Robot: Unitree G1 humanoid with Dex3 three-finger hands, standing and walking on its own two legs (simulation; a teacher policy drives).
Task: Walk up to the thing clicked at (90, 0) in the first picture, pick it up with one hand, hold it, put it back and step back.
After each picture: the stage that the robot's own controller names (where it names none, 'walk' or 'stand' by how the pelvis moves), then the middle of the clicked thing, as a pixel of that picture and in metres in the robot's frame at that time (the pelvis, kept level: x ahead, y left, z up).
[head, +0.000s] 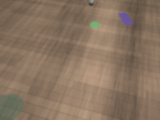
stand; out of the picture +2.36 -0.21 -0.65
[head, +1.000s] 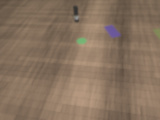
walk; (76, 14) +2.24 +0.16 -0.62
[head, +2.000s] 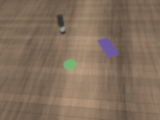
walk; (61, 24) +1.62 +0.30 -0.64
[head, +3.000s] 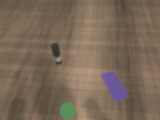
walk; (56, 54) +1.11 +0.27 -0.64
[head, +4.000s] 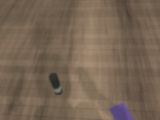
walk; (56, 84) +0.72 +0.24 -0.63
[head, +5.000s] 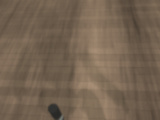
stand; (56, 114) +0.46 +0.25 -0.64
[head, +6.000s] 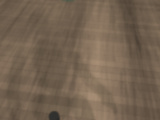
stand; out of the picture +0.46 +0.19 -0.65
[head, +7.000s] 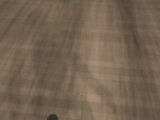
stand; out of the picture +0.44 +0.20 -0.66
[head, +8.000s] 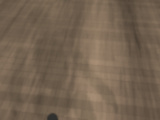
stand; out of the picture +0.44 +0.21 -0.66
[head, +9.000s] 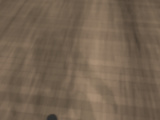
stand; out of the picture +0.43 +0.21 -0.66
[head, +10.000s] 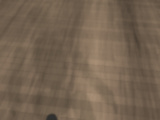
stand; out of the picture +0.43 +0.21 -0.66
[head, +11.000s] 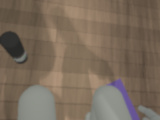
go down; (16, 50) +0.49 +0.26 -0.32
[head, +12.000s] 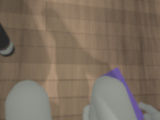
go down; (0, 40) +0.48 +0.29 -0.25
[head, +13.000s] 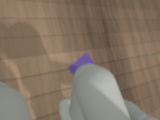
close in; out of the picture +0.46 +0.34 -0.16
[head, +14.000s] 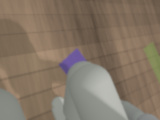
close; out of the picture +0.45 +0.35 -0.16
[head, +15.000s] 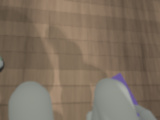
lift; out of the picture +0.38 +0.29 -0.04
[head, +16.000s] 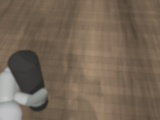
hold; (32, 86) +0.32 +0.16 +0.07
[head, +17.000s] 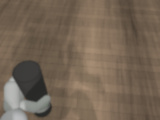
hold; (36, 93) +0.31 +0.16 +0.02
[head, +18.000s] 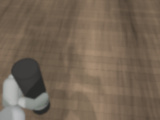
hold; (34, 90) +0.32 +0.17 +0.03
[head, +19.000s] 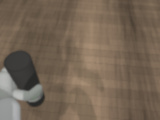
crouch; (28, 83) +0.35 +0.18 +0.01
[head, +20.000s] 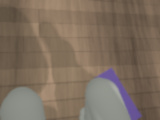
crouch; out of the picture +0.49 +0.28 -0.05
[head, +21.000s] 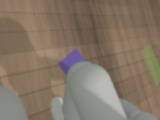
lower; out of the picture +0.44 +0.35 -0.16
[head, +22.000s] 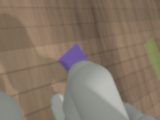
lower; out of the picture +0.44 +0.36 -0.16
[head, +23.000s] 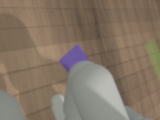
lower; out of the picture +0.44 +0.35 -0.16
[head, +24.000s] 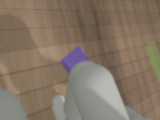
lower; out of the picture +0.44 +0.35 -0.16
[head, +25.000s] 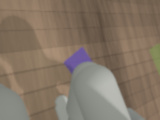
loosen; out of the picture +0.44 +0.35 -0.16
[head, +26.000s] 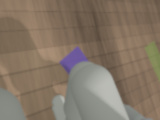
rise; out of the picture +0.42 +0.35 -0.17
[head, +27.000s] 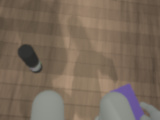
walk; (31, 60) +0.48 +0.26 -0.36
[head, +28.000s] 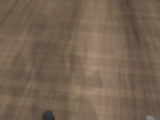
stand; out of the picture +0.42 +0.21 -0.59
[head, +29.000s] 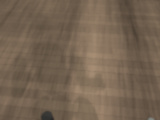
stand; out of the picture +0.43 +0.22 -0.60
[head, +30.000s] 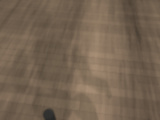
stand; out of the picture +0.43 +0.22 -0.61
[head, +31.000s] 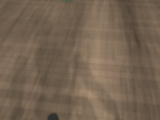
stand; out of the picture +0.45 +0.21 -0.65
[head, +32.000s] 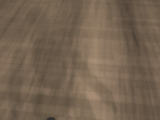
stand; out of the picture +0.41 +0.22 -0.66
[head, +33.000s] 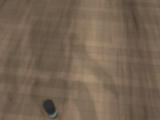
walk; (50, 109) +0.44 +0.23 -0.65
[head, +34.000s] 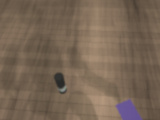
walk; (60, 83) +0.63 +0.20 -0.64
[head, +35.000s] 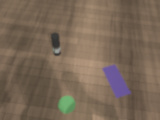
walk; (56, 45) +0.99 +0.19 -0.63
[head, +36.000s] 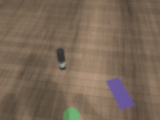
stand; (61, 59) +1.03 +0.21 -0.64
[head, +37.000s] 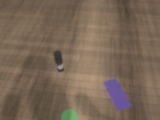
stand; (59, 61) +1.03 +0.23 -0.66
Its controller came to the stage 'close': yes
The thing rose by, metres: 0.67
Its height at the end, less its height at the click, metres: +0.00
